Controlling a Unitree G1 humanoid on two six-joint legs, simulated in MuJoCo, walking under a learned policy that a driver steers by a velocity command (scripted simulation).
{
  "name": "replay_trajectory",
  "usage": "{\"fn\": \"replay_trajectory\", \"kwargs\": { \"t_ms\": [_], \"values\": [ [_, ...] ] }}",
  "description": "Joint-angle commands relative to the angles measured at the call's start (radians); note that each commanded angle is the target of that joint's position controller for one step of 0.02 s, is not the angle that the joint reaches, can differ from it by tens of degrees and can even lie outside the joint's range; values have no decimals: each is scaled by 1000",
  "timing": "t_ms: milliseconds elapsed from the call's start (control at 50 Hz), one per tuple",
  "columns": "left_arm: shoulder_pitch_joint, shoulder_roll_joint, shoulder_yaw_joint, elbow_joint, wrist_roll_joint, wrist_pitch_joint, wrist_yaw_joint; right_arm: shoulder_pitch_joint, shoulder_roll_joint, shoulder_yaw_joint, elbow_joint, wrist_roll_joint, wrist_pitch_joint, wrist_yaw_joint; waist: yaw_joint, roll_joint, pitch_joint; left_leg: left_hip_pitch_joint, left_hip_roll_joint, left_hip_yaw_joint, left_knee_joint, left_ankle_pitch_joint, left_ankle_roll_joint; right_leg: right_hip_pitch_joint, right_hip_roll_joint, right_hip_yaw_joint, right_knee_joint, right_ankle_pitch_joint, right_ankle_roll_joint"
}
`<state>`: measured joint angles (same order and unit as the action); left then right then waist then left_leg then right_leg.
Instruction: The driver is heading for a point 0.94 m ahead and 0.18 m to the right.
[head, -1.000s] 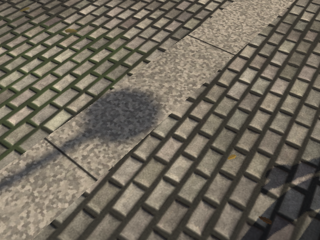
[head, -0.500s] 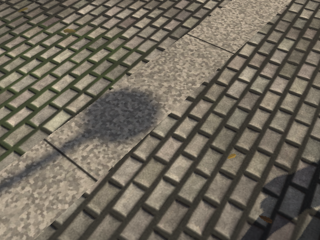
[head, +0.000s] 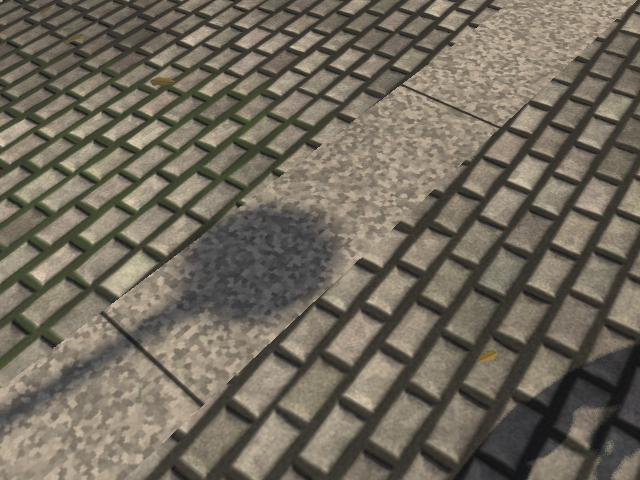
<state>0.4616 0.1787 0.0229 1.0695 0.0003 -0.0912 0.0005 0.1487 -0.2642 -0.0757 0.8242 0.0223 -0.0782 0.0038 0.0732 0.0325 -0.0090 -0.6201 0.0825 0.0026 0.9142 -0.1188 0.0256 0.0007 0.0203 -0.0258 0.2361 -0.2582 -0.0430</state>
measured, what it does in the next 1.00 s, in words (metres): walks ahead, turning right: left foot, then right foot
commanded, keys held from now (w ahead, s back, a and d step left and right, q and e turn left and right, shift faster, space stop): w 0.26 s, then w+e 0.74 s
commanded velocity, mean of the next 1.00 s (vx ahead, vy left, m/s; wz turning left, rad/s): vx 0.48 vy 0.00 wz -0.31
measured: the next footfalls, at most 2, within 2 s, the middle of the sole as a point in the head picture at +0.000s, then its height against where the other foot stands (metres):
left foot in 0.22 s outside the picture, level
right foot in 0.80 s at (427, 444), level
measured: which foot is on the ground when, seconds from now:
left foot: up 0.00-0.20, down 0.22-0.80, up 0.82-1.00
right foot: down 0.00-0.24, up 0.26-0.78, down 0.80-1.00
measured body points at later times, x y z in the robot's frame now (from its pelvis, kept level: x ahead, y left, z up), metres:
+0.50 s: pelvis +0.28 +0.06 +0.00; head +0.30 +0.06 +0.45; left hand +0.41 +0.33 -0.13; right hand +0.30 -0.20 -0.14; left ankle +0.28 +0.15 -0.75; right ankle +0.36 -0.11 -0.66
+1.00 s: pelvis +0.56 -0.04 -0.01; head +0.59 -0.06 +0.44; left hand +0.74 +0.19 -0.12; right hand +0.62 -0.35 -0.11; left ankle +0.65 +0.13 -0.67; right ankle +0.56 -0.10 -0.75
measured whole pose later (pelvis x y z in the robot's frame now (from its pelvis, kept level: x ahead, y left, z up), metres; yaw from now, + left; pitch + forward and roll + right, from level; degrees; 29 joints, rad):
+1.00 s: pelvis +0.56 -0.04 -0.01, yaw -21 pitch +2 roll +0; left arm 0.28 0.26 0.07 0.75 -0.01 -0.06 -0.02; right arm 0.12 -0.30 -0.05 0.80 -0.01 -0.11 0.00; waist 0.02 0.02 0.04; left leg -0.59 0.10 -0.07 1.08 -0.30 -0.02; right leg -0.25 0.12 0.03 0.37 -0.15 -0.11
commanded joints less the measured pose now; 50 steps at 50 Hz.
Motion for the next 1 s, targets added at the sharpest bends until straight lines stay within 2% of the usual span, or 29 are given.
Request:
{"fn": "replay_trajectory", "kwargs": {
  "t_ms": [20, 80, 140, 180, 200, 220, 240, 260, 280, 300, 320, 340, 360, 400, 480, 580, 640, 680, 740, 760, 780, 800, 820, 840, 860, 880, 900, 940, 1000],
  "values": [
    [18, 176, 25, -46, 2, -1, 16, -184, 9, 19, -100, 2, -13, 13, 13, -112, 121, -90, -13, 29, -201, 121, -22, -33, -207, 134, -135, 272, -124],
    [56, 187, 28, -36, -11, -1, 19, -263, -6, 25, -123, 10, -15, 27, 25, -126, 152, -31, -31, 40, -307, 171, -14, -39, -231, 115, -150, 258, -132],
    [56, 196, 37, -30, -20, 6, 19, -300, -32, 24, -143, 11, -21, 42, 1, -125, 162, -18, -35, 23, -374, 136, 27, 51, -274, 102, -107, 351, -119],
    [31, 223, 48, -39, -16, 14, 19, -239, -72, 8, -132, 6, -26, 45, -55, -147, 95, 110, -75, 46, -388, 79, 62, 97, -284, 83, 4, 645, -98],
    [13, 233, 52, -46, -12, 21, 19, -135, -105, -9, -104, 5, -25, 41, -116, -163, 18, 254, -109, 71, -383, 57, 87, 96, -268, 61, 133, 837, -83],
    [-3, 225, 49, -56, -5, 29, 18, 50, -146, -33, -46, 9, -20, 32, -205, -155, -92, 497, -120, 74, -385, 67, 118, 18, -223, 30, 340, 896, -55],
    [2, 186, 33, -86, 13, 29, 18, 244, -217, -51, -3, -4, -13, 18, -259, -36, -241, 838, 82, -167, -355, 17, 182, -243, -164, 5, 671, 565, -27],
    [142, 27, -8, -87, -1, 6, 6, 285, -259, -50, 24, -16, -13, 29, -164, 257, -407, 1090, 315, -700, -539, -285, 343, -575, 41, 64, 1010, -254, 24],
    [65, 135, 18, -82, -34, -21, -1, 247, -157, -25, 22, -11, -14, 29, -198, 166, -327, 1012, 294, -758, -638, -376, 302, -681, 0, 185, 1135, -291, 1],
    [-46, 189, 35, -124, -60, -34, -2, 152, -117, -12, 14, -8, -19, 25, -176, 116, -154, 855, 270, -576, -652, -299, 247, -743, -49, 155, 1151, -205, -15],
    [-100, 191, 37, -136, -57, -37, 8, 70, -97, -4, 3, -12, -27, 26, -141, 13, -83, 690, 239, -437, -677, -152, 218, -694, -104, 137, 1106, -103, -19],
    [-128, 186, 48, -140, -39, -27, 18, 22, -64, 4, 6, -22, -36, 32, -107, -24, -30, 566, 188, -325, -708, -50, 182, -643, -137, 132, 1047, -41, -23],
    [-80, 154, 48, -135, -37, -11, 19, 3, -53, 8, 16, -35, -45, 33, -65, 38, -38, 503, 174, -252, -735, -11, 180, -576, -163, 149, 1016, -3, -21],
    [-57, 119, 48, -132, -39, 18, 18, 15, -35, 11, 44, -32, -54, 34, -46, 44, -7, 429, 151, -159, -780, 26, 183, -547, -173, 147, 976, 5, -14],
    [-185, 130, 55, -197, -28, 36, 18, 57, -85, 1, 82, -40, -57, 9, -54, 7, 65, 425, 152, -45, -825, 102, 183, -698, -169, 174, 835, 159, 8],
    [-347, 113, 42, -264, -17, 22, -15, 102, -121, 2, 95, -33, -48, -14, -105, -13, 86, 488, 128, 97, -834, 178, 142, -684, -137, 78, 537, 384, 11],
    [-451, 100, 29, -323, -19, 21, -36, 177, -137, -1, 121, -23, -27, -20, -147, -27, 112, 628, 164, 129, -794, 229, 135, -744, -128, 39, 442, 358, -2],
    [-492, 104, 27, -364, -21, 22, -52, 201, -150, -6, 128, -16, -6, -21, -154, -21, 116, 721, 193, 145, -737, 311, 129, -775, -116, 9, 408, 274, -18],
    [-443, 148, 47, -397, -24, 27, -69, 168, -191, -17, 105, -13, 19, -30, -95, 41, 45, 768, 202, 192, -559, 756, 96, -620, -33, -80, 394, 117, -67],
    [-349, 180, 65, -383, -27, 30, -70, 155, -202, -20, 96, -15, 29, -35, -39, 64, -13, 754, 194, 206, -417, 898, 84, -493, 10, -104, 394, 76, -92],
    [-188, 236, 97, -348, -30, 31, -62, 136, -202, -18, 84, -13, 35, -40, 47, 53, -96, 670, 160, 226, -206, 885, 54, -263, 50, -98, 325, 127, -131],
    [-27, 331, 134, -316, -28, 43, -37, 147, -178, -7, 57, -26, 25, -40, 104, -62, -201, 413, 112, 228, 112, 560, 11, 60, -82, 136, 295, 124, -196],
    [-73, 410, 143, -347, -32, 39, -30, 227, -26, 40, 7, -39, -14, -16, -14, -308, -309, -52, -135, 118, 508, -385, -58, 406, -350, 753, 164, 6, -415],
    [-31, 324, 116, -351, -15, 36, -29, 124, -125, 21, -13, -4, -67, 6, 56, -187, -386, -168, -111, -111, 575, -415, -24, 446, -367, 856, 56, -33, -407],
    [-67, 266, 102, -351, -6, 27, -25, 34, -152, 13, -45, 29, -87, 14, 54, -142, -249, -225, -57, -111, 535, -341, 6, 350, -327, 682, 61, 28, -346],
    [-140, 236, 92, -362, -11, 19, -28, 24, -135, 18, -49, 17, -92, 8, -5, -22, -141, -183, -9, -105, 418, -267, 10, 170, -280, 547, 54, 144, -305],
    [-206, 200, 81, -381, -12, 15, -27, 25, -145, 8, -38, -6, -82, -1, -43, -1, -98, -109, 25, -98, 319, -235, 2, 39, -241, 454, 42, 240, -275],
    [-249, 199, 76, -404, -3, 14, -22, 58, -140, 0, -43, -23, -52, -1, -92, -20, -53, -10, 42, -95, 236, -204, -24, -117, -202, 399, -1, 322, -270],
    [-214, 246, 88, -402, -13, 11, -4, 8, -103, 8, -76, -41, -28, -7, -94, -35, -16, -7, 28, -62, 68, -107, -77, -221, -169, 317, -28, 400, -269]
  ]
}}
